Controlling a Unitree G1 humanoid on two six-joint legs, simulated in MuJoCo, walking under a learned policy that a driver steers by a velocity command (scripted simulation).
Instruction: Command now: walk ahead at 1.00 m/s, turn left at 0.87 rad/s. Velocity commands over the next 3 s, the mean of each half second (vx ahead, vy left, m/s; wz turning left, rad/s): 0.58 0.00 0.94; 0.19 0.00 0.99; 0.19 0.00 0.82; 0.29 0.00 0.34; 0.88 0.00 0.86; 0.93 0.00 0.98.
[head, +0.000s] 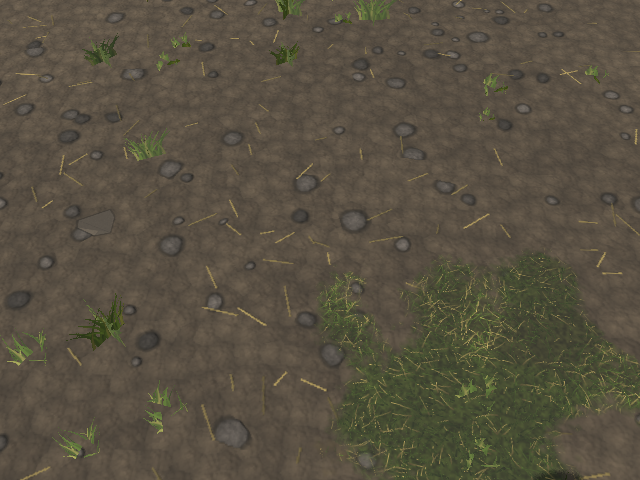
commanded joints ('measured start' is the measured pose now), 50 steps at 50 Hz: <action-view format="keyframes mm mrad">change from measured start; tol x32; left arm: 1 -147 128 28 -273 -40 -31 -15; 12 -591 61 -27 -429 -36 -57 -18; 19 -86 228 37 -374 20 -47 10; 50 -507 163 83 -312 -54 -31 -50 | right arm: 1 396 -376 -137 70 -32 44 -40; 50 137 -243 -135 -256 31 50 -86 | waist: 1 -102 244 -318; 10 39 -96 50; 17 123 79 -243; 19 59 -288 -629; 25 -33 -95 -83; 50 -15 112 -97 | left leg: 1 1061 344 -865 -157 -86 346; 11 151 22 -412 -301 688 39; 17 150 -82 -490 200 271 -207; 19 -67 -125 -437 848 -707 -269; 21 -195 79 -334 1012 -471 -311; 37 277 146 -77 -33 -62 -153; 39 567 355 -491 -214 418 11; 44 462 324 -654 -366 -487 53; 50 314 215 -606 -362 -416 38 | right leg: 1 -1028 103 243 1054 -231 30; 16 -231 138 294 -331 562 35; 19 366 -526 946 -114 1215 -290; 22 -30 -375 758 -291 437 -300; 28 -408 -274 356 -429 678 -257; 35 -417 -298 187 -409 265 -175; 40 -936 26 222 449 -395 61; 50 -711 73 338 -7 -25 25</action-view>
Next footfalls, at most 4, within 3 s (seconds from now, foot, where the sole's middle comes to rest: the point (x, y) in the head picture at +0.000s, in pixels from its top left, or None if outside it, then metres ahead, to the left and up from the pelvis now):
0.36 right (371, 410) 0.60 -0.07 -0.73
0.76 left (258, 477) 0.46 0.16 -0.73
1.14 right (291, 365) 0.70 0.10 -0.73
1.54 left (200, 474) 0.47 0.28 -0.73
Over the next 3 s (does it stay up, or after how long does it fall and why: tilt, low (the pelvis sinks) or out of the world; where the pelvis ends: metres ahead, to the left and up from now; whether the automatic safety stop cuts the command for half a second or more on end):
stays up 0.29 0.97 0.04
